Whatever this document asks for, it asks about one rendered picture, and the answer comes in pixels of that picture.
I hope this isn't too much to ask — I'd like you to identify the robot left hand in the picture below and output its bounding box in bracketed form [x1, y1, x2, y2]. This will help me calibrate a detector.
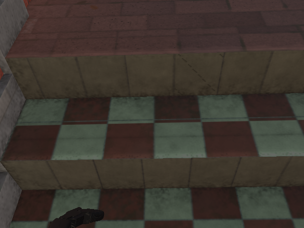
[48, 207, 105, 228]

